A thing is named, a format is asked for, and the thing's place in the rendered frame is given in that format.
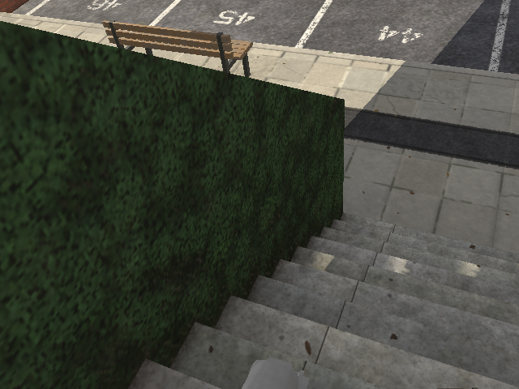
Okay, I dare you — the stairs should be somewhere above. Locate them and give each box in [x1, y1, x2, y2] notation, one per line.
[128, 212, 519, 389]

